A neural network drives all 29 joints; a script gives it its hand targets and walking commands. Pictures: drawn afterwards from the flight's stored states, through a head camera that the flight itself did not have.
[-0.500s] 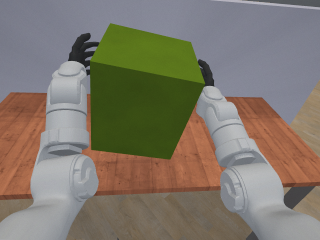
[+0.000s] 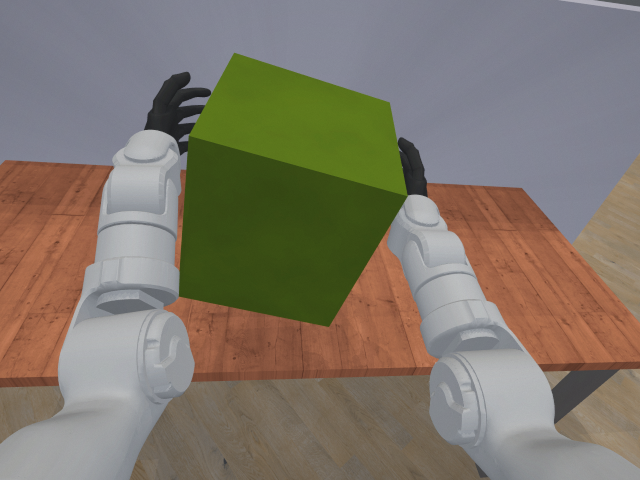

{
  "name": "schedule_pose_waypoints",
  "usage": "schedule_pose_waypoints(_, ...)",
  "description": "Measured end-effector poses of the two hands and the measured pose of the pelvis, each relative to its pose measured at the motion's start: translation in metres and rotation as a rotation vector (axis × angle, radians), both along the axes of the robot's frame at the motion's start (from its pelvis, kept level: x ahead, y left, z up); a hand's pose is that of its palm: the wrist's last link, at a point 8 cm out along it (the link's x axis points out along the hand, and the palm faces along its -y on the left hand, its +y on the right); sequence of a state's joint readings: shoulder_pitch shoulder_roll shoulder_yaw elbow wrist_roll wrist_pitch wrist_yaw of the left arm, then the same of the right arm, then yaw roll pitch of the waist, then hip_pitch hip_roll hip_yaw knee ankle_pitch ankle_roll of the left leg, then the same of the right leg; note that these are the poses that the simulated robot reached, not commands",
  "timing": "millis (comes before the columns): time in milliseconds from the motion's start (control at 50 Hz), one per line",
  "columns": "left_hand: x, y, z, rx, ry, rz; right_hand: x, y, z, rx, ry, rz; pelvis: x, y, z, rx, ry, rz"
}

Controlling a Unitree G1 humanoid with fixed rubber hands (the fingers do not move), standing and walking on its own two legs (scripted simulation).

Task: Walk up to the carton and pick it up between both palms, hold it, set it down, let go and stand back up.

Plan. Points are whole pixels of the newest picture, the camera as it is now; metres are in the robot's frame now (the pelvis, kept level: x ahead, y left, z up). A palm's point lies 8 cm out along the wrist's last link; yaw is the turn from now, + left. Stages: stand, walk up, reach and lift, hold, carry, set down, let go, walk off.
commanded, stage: set down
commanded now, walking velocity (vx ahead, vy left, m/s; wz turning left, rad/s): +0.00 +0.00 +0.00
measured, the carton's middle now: (284, 198) +0.43 +0.02 +0.18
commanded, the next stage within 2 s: none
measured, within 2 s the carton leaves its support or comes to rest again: neither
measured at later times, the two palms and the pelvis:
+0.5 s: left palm (173, 161) +0.44 +0.16 +0.22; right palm (403, 226) +0.38 -0.14 +0.17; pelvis +0.00 +0.00 +0.00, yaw +0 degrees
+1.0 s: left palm (175, 175) +0.45 +0.16 +0.19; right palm (394, 240) +0.39 -0.13 +0.14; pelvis +0.01 +0.00 +0.00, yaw +0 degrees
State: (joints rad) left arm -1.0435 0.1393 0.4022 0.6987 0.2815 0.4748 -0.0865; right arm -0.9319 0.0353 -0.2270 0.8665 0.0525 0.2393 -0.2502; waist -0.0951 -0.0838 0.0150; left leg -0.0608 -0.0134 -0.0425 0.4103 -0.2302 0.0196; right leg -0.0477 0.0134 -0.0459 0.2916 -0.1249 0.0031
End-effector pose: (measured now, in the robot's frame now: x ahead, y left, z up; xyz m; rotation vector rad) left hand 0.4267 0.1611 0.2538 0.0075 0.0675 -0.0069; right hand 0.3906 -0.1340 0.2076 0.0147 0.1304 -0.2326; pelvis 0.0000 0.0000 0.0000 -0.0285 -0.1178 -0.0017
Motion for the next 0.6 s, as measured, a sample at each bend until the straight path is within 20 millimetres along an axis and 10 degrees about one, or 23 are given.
schedule_pose_waypoints(600,0.011,-0.003,-0.040,0.013,0.073,-0.059,-0.008,0.000,-0.043,0.021,0.065,-0.051,0.001,0.001,0.000,-0.001,0.001,0.000)
